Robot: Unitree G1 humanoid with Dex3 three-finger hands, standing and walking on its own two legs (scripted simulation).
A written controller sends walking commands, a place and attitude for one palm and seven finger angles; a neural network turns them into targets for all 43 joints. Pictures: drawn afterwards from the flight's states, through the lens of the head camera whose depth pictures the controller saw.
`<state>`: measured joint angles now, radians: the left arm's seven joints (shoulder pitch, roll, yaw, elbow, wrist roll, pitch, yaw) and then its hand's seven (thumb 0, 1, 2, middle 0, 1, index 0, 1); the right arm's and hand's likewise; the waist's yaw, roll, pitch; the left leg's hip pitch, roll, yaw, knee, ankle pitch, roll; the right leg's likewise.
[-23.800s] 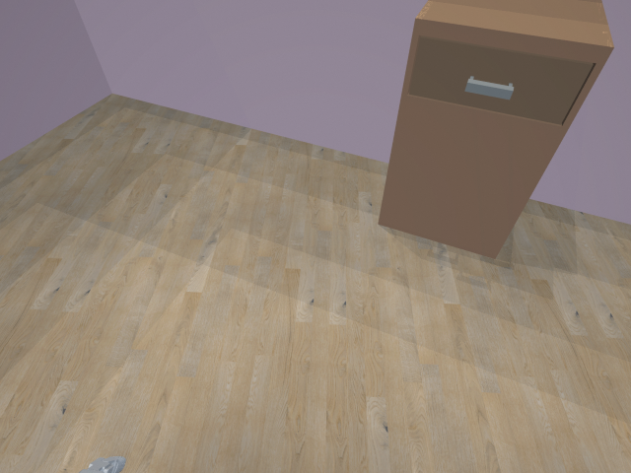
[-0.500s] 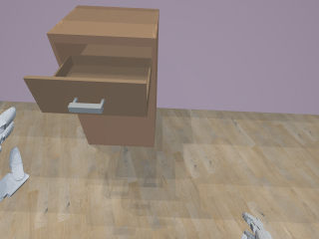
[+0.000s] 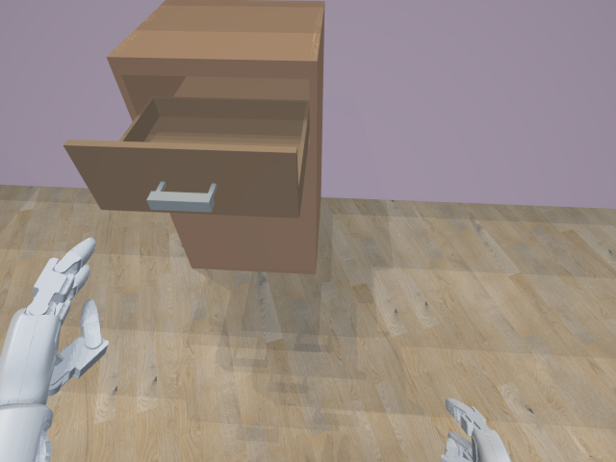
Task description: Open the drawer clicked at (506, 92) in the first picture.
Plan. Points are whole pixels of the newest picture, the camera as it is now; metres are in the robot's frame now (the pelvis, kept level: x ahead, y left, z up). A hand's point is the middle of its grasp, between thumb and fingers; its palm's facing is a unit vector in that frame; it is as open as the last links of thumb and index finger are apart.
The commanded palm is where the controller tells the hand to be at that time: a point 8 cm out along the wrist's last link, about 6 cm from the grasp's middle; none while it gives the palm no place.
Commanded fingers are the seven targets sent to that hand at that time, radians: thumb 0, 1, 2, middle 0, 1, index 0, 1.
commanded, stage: let the arm hang, fingers relaxed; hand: left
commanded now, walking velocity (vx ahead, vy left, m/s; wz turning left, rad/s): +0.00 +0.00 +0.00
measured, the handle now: (184, 194) +0.62 +0.29 -0.04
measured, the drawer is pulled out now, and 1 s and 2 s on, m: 0.30 0.30 0.30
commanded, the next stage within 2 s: look to check the result in 1.04 s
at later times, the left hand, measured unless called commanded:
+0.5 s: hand out of the picture -0.05 +0.19 -0.16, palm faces +0.02 -0.97 -0.24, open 7.3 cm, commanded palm none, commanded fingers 0.00 0.90 0.90 -0.20 -0.30 -0.20 -0.30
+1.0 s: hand out of the picture +0.00 +0.16 -0.16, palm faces +0.01 -0.98 -0.20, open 7.3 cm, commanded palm none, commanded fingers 0.00 0.90 0.90 -0.20 -0.30 -0.20 -0.30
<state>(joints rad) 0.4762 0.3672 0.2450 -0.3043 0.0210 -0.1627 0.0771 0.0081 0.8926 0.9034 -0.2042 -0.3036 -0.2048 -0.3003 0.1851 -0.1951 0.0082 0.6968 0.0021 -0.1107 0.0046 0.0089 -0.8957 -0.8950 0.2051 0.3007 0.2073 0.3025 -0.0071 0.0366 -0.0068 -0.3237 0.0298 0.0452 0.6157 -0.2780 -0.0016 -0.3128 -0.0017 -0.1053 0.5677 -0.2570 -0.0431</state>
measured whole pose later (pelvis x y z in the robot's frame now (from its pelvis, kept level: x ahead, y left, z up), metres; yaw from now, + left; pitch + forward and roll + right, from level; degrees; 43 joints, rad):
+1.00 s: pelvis +0.00 +0.00 +0.01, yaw -2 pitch -2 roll +0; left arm 0.27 0.13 0.01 1.13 0.01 0.00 0.03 0.01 0.92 0.90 -0.20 -0.30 -0.20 -0.30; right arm 0.33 -0.10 -0.01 1.13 -0.01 0.01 -0.03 0.00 -0.90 -0.90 0.20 0.30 0.20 0.30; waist -0.01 0.02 0.05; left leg -0.16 0.03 0.07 0.40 -0.19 0.00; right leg -0.19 0.01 -0.08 0.40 -0.18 -0.04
